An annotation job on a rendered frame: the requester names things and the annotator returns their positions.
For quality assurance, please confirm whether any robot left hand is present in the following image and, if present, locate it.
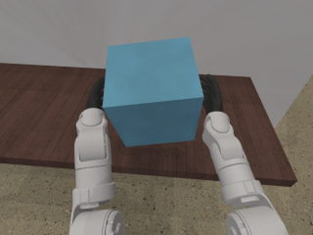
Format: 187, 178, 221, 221
85, 76, 106, 111

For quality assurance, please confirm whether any left robot upper arm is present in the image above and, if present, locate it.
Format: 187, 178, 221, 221
69, 209, 125, 235

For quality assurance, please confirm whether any carton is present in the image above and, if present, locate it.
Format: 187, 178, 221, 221
102, 37, 204, 147

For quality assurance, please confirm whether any robot right hand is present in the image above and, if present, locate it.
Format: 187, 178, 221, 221
199, 74, 224, 115

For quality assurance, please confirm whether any right robot forearm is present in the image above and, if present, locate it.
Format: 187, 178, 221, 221
201, 111, 289, 235

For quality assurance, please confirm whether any table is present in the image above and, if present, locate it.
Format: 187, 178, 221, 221
0, 63, 298, 187

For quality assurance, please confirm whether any right robot upper arm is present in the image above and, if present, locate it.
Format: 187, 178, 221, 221
226, 206, 288, 235

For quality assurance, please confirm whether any left robot forearm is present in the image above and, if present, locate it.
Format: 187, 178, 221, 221
68, 108, 116, 235

